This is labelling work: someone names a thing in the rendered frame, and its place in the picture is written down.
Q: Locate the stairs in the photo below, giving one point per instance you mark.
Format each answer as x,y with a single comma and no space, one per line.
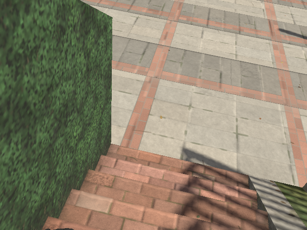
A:
132,189

